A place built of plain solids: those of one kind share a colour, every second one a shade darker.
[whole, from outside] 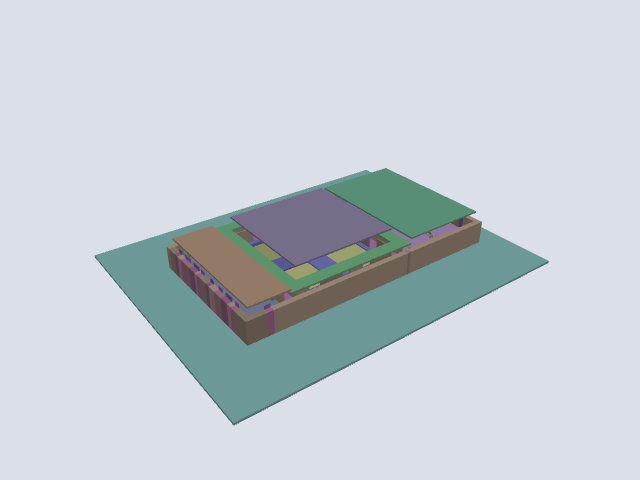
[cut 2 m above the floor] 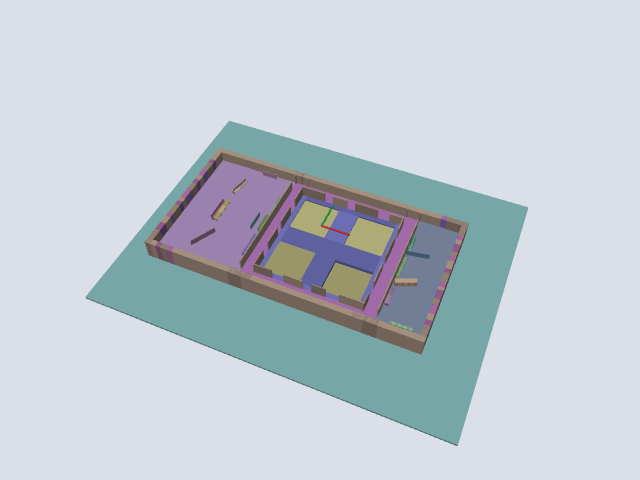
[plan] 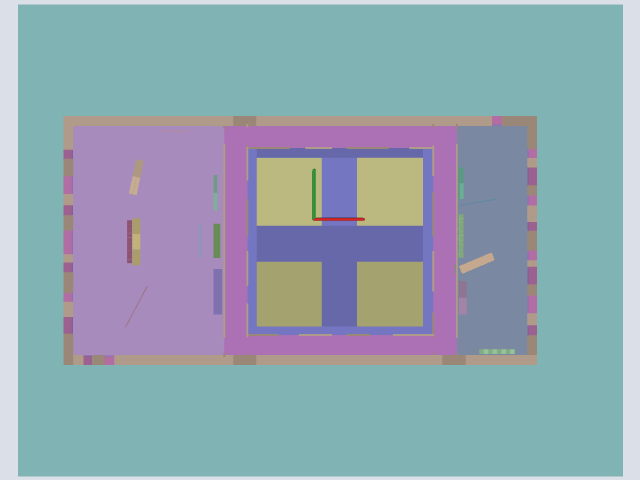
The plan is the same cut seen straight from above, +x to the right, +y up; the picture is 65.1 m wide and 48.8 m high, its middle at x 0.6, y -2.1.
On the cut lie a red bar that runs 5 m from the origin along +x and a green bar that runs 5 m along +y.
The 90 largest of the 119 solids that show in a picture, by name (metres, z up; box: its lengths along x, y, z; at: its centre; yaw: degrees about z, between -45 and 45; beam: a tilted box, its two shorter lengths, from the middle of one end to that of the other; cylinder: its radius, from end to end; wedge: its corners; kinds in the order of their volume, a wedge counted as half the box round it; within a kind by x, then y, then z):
{
 "ground_under_all_1": {"box": [61.51, 48.01, 0.4], "at": [0.64, -2.15, -1.74]},
 "wall_1": {"box": [1.0, 3.16, 4.19], "at": [-24.99, -13.22, 0.51]},
 "wall_2": {"box": [1.0, 1.56, 4.19], "at": [-24.99, -9.16, 0.51]},
 "wall_3": {"box": [1.0, 2.09, 4.19], "at": [-24.99, -6.43, 0.51]},
 "wall_4": {"box": [1.0, 0.85, 4.19], "at": [-24.99, -3.96, 0.51]},
 "wall_5": {"box": [1.0, 1.57, 4.19], "at": [-24.99, -0.35, 0.51]},
 "wall_6": {"box": [1.0, 1.14, 4.19], "at": [-24.99, 2.0, 0.51]},
 "wall_7": {"box": [1.0, 1.8, 4.19], "at": [-24.99, 5.27, 0.51]},
 "wall_8": {"box": [1.0, 3.43, 4.19], "at": [-24.99, 8.79, 0.51]},
 "wall_9": {"box": [2.05, 1.0, 4.19], "at": [-24.47, -14.3, 0.51]},
 "wall_10": {"box": [1.23, 1.0, 4.19], "at": [-21.93, -14.3, 0.51]},
 "wall_11": {"box": [17.26, 1.0, 4.19], "at": [-16.86, 10.0, 0.51]},
 "wall_12": {"box": [12.08, 1.0, 4.19], "at": [-14.27, -14.3, 0.51]},
 "wall_13": {"box": [0.2, 19.75, 4.19], "at": [-9.13, -2.2, 0.51]},
 "wall_14": {"box": [4.15, 1.0, 4.19], "at": [-7.96, -14.3, 0.51]},
 "wall_15": {"box": [4.15, 1.0, 4.19], "at": [-7.96, 10.0, 0.51]},
 "wall_16": {"box": [0.2, 3.45, 4.19], "at": [-6.78, -10.28, 0.51]},
 "wall_17": {"box": [0.2, 3.3, 4.19], "at": [-6.78, -10.2, 0.51]},
 "wall_18": {"box": [0.2, 3.52, 4.19], "at": [-6.78, -4.99, 0.51]},
 "wall_19": {"box": [0.2, 3.52, 4.19], "at": [-6.78, -4.99, 0.51]},
 "wall_20": {"box": [0.2, 3.77, 4.19], "at": [-6.78, 0.16, 0.51]},
 "wall_21": {"box": [0.2, 3.4, 4.19], "at": [-6.78, 5.65, 0.51]},
 "wall_22": {"box": [0.2, 3.55, 4.19], "at": [-6.78, 5.72, 0.51]},
 "wall_23": {"box": [3.28, 0.2, 4.19], "at": [-5.25, -11.75, 0.51]},
 "wall_24": {"box": [4.43, 0.2, 4.19], "at": [-4.67, 7.25, 0.51]},
 "wall_25": {"box": [3.38, 0.2, 4.19], "at": [0.13, -11.75, 0.51]},
 "wall_26": {"box": [20.7, 1.0, 4.19], "at": [2.67, -14.3, 0.51]},
 "wall_27": {"box": [20.7, 1.0, 4.19], "at": [2.67, 10.0, 0.51]},
 "wall_28": {"box": [4.25, 0.2, 4.19], "at": [5.44, 7.25, 0.51]},
 "wall_29": {"box": [4.2, 0.2, 4.19], "at": [10.12, -11.75, 0.51]},
 "wall_30": {"box": [0.2, 4.1, 4.19], "at": [12.12, -5.28, 0.51]},
 "wall_31": {"box": [0.2, 4.53, 4.19], "at": [12.12, 0.54, 0.51]},
 "wall_32": {"box": [0.2, 4.53, 4.19], "at": [12.12, 0.54, 0.51]},
 "wall_33": {"box": [4.2, 1.0, 4.19], "at": [13.32, -14.3, 0.51]},
 "wall_34": {"box": [4.2, 1.0, 4.19], "at": [13.32, 10.0, 0.51]},
 "wall_35": {"box": [0.2, 19.75, 4.19], "at": [14.52, -2.2, 0.51]},
 "wall_36": {"box": [4.48, 1.0, 4.19], "at": [15.86, 10.0, 0.51]},
 "wall_37": {"box": [9.05, 1.0, 4.19], "at": [18.14, -14.3, 0.51]},
 "wall_38": {"box": [3.57, 1.0, 4.19], "at": [20.88, 10.0, 0.51]},
 "wall_39": {"box": [1.0, 3.02, 4.19], "at": [22.17, -13.29, 0.51]},
 "wall_40": {"box": [1.0, 1.23, 4.19], "at": [22.17, -10.16, 0.51]},
 "wall_41": {"box": [1.0, 1.14, 4.19], "at": [22.17, -7.18, 0.51]},
 "wall_42": {"box": [1.0, 0.64, 4.19], "at": [22.17, -4.49, 0.51]},
 "wall_43": {"box": [1.0, 2.01, 4.19], "at": [22.17, -2.17, 0.51]},
 "wall_44": {"box": [1.0, 1.68, 4.19], "at": [22.17, 0.58, 0.51]},
 "wall_45": {"box": [1.0, 1.04, 4.19], "at": [22.17, 2.94, 0.51]},
 "wall_46": {"box": [1.0, 0.98, 4.19], "at": [22.17, 5.75, 0.51]},
 "wall_47": {"box": [1.0, 3.36, 4.19], "at": [22.17, 8.82, 0.51]},
 "floor_refectory_1": {"box": [15.46, 23.5, 1.59], "at": [-16.86, -2.15, -0.8]},
 "floor_corr_1": {"box": [2.35, 23.5, 1.59], "at": [-7.96, -2.15, -0.8]},
 "floor_corr_2": {"box": [18.9, 2.15, 1.59], "at": [2.67, -12.82, -0.8]},
 "floor_corr_3": {"box": [18.9, 2.35, 1.59], "at": [2.67, 8.43, -0.8]},
 "floor_corr_4": {"box": [2.4, 23.5, 1.59], "at": [13.32, -2.15, -0.8]},
 "floor_gang_1": {"box": [0.95, 19.0, 1.59], "at": [-6.31, -2.25, -0.8]},
 "floor_gang_2": {"box": [3.6, 6.6, 1.59], "at": [2.57, -7.6, -0.8]},
 "floor_gang_3": {"box": [3.6, 6.9, 1.59], "at": [2.57, 2.8, -0.8]},
 "floor_gang_4": {"box": [16.9, 0.85, 1.59], "at": [2.62, -11.32, -0.8]},
 "floor_gang_5": {"box": [16.9, 3.65, 1.59], "at": [2.62, -2.48, -0.8]},
 "floor_gang_6": {"box": [16.9, 1.0, 1.59], "at": [2.62, 6.75, -0.8]},
 "floor_gang_7": {"box": [1.05, 19.0, 1.59], "at": [11.59, -2.25, -0.8]},
 "floor_breakhall_1": {"box": [7.25, 23.5, 1.59], "at": [18.14, -2.15, -0.8]},
 "step_tier_1": {"box": [6.6, 6.6, 1.59], "at": [-2.53, -7.6, -0.8]},
 "step_tier_2": {"box": [6.6, 6.9, 1.39], "at": [-2.53, 2.8, -0.9]},
 "step_tier_3": {"box": [6.7, 6.6, 0.95], "at": [7.72, -7.6, -1.11]},
 "step_tier_4": {"box": [6.7, 6.9, 1.36], "at": [7.72, 2.8, -0.91]},
 "ceil_refectory_1": {"box": [15.46, 23.5, 0.3], "at": [-16.86, -2.15, 4.45]},
 "ceil_hall_1": {"box": [18.9, 19.0, 0.3], "at": [2.67, -2.25, 5.9]},
 "wall_mass_1": {"box": [0.85, 1.7, 4.19], "at": [-25.06, -10.79, 0.51]},
 "wall_mass_2": {"box": [0.85, 0.9, 4.19], "at": [-25.06, -7.93, 0.51]},
 "wall_mass_3": {"box": [0.85, 1.0, 4.19], "at": [-25.06, -4.89, 0.51]},
 "wall_mass_4": {"box": [0.85, 2.4, 4.19], "at": [-25.06, -2.34, 0.51]},
 "wall_mass_5": {"box": [0.85, 1.0, 4.19], "at": [-25.06, 0.93, 0.51]},
 "wall_mass_6": {"box": [0.85, 1.8, 4.19], "at": [-25.06, 3.47, 0.51]},
 "wall_mass_7": {"box": [0.85, 0.9, 4.19], "at": [-25.06, 6.62, 0.51]},
 "wall_mass_8": {"box": [0.9, 0.85, 4.19], "at": [-22.99, -14.37, 0.51]},
 "wall_mass_9": {"box": [1.0, 0.85, 4.19], "at": [-20.81, -14.37, 0.51]},
 "wall_mass_10": {"box": [1.0, 0.85, 4.19], "at": [18.6, 10.07, 0.51]},
 "wall_mass_11": {"box": [0.85, 1.0, 4.19], "at": [22.24, -11.28, 0.51]},
 "wall_mass_12": {"box": [0.85, 1.8, 4.19], "at": [22.24, -8.65, 0.51]},
 "wall_mass_13": {"box": [0.85, 1.8, 4.19], "at": [22.24, -5.71, 0.51]},
 "wall_mass_14": {"box": [0.85, 1.0, 4.19], "at": [22.24, -3.67, 0.51]},
 "wall_mass_15": {"box": [0.85, 0.9, 4.19], "at": [22.24, -0.71, 0.51]},
 "wall_mass_16": {"box": [0.85, 1.0, 4.19], "at": [22.24, 1.92, 0.51]},
 "wall_mass_17": {"box": [0.85, 1.8, 4.19], "at": [22.24, 4.36, 0.51]},
 "wall_mass_18": {"box": [0.85, 0.9, 4.19], "at": [22.24, 6.69, 0.51]},
 "ceil_corr_1": {"box": [2.35, 23.5, 0.3], "at": [-7.96, -2.15, 3.4]},
 "ceil_corr_2": {"box": [18.9, 2.15, 0.3], "at": [2.67, -12.82, 3.4]},
 "ceil_corr_3": {"box": [18.9, 2.35, 0.3], "at": [2.67, 8.43, 3.4]},
 "ceil_corr_4": {"box": [2.4, 23.5, 0.3], "at": [13.32, -2.15, 3.4]},
 "ceil_breakhall_1": {"box": [7.25, 23.5, 0.3], "at": [18.14, -2.15, 4.05]}
}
